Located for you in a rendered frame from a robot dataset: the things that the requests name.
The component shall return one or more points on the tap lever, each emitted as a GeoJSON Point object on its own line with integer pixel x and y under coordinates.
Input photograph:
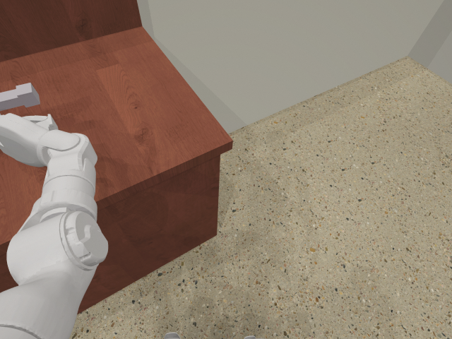
{"type": "Point", "coordinates": [24, 94]}

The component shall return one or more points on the robot left forearm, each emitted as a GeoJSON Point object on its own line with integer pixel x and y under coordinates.
{"type": "Point", "coordinates": [69, 183]}

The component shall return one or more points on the left robot upper arm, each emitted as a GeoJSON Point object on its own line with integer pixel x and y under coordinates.
{"type": "Point", "coordinates": [53, 263]}

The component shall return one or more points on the counter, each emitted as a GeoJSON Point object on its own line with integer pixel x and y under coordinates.
{"type": "Point", "coordinates": [99, 73]}

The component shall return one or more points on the robot left hand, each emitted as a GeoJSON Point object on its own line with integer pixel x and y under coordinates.
{"type": "Point", "coordinates": [19, 136]}

